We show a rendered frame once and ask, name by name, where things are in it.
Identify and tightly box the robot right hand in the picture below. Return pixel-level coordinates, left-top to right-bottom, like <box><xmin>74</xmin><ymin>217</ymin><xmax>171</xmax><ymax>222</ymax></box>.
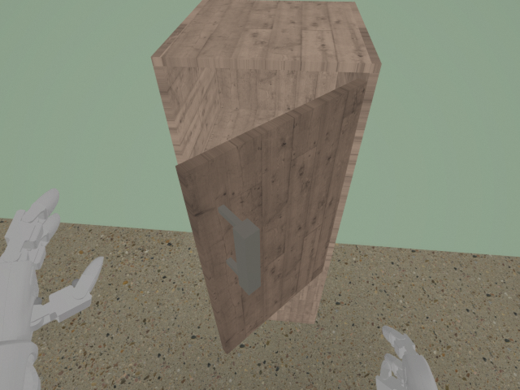
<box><xmin>375</xmin><ymin>326</ymin><xmax>438</xmax><ymax>390</ymax></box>

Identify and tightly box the cupboard door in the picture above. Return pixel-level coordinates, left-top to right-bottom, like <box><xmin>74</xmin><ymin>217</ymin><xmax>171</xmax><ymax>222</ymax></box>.
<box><xmin>175</xmin><ymin>78</ymin><xmax>367</xmax><ymax>354</ymax></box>

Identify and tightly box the robot left hand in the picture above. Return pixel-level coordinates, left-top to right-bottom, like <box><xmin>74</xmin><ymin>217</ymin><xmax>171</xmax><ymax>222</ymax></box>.
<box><xmin>0</xmin><ymin>188</ymin><xmax>104</xmax><ymax>342</ymax></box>

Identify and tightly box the robot left forearm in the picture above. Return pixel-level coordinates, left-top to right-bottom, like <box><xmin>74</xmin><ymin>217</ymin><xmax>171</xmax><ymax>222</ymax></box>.
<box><xmin>0</xmin><ymin>340</ymin><xmax>41</xmax><ymax>390</ymax></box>

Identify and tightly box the handle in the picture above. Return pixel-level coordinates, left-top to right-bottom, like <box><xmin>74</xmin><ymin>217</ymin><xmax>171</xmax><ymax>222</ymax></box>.
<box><xmin>218</xmin><ymin>205</ymin><xmax>261</xmax><ymax>295</ymax></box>

